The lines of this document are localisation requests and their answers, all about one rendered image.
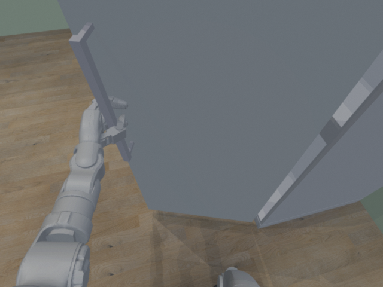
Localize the left robot forearm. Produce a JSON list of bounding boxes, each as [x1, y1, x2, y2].
[[16, 142, 105, 286]]

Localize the handle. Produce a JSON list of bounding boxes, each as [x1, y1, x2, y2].
[[69, 22, 134, 162]]

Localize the robot left hand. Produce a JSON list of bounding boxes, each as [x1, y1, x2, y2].
[[79, 96, 128, 147]]

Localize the robot left upper arm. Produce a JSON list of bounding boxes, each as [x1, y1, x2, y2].
[[14, 241, 90, 287]]

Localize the right robot thigh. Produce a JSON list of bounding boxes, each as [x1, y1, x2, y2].
[[217, 270, 260, 287]]

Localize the fridge door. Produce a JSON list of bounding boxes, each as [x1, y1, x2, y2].
[[57, 0, 383, 222]]

